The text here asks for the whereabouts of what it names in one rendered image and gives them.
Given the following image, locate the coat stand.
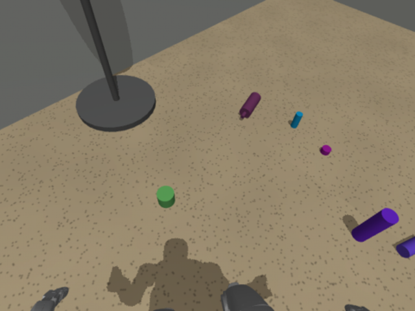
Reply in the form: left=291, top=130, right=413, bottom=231
left=76, top=0, right=156, bottom=132

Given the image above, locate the left robot hand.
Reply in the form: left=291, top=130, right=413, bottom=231
left=31, top=287, right=69, bottom=311

